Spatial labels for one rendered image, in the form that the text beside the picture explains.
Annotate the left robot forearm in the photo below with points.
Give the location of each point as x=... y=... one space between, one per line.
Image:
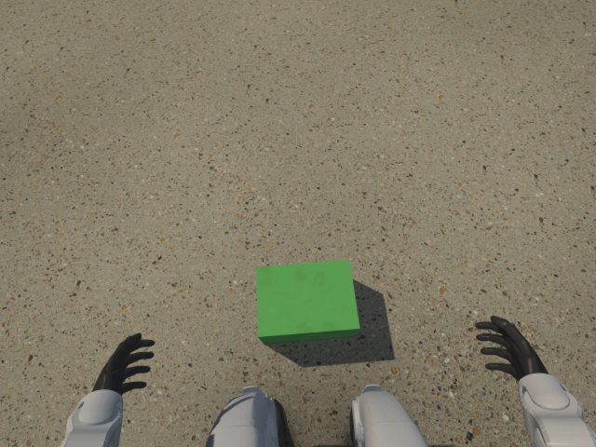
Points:
x=96 y=421

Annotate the robot right thigh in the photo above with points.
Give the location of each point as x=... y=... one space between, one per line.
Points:
x=380 y=420

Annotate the carton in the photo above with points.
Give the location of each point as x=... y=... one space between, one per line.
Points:
x=306 y=302

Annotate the robot left thigh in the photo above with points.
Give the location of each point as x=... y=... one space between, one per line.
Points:
x=247 y=420

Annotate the robot thigh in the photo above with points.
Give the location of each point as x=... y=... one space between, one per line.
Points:
x=380 y=420
x=247 y=420

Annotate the robot left hand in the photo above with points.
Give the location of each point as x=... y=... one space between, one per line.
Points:
x=115 y=371

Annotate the right robot forearm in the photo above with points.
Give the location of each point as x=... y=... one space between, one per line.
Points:
x=553 y=417

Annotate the robot right hand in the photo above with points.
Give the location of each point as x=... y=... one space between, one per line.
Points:
x=518 y=352

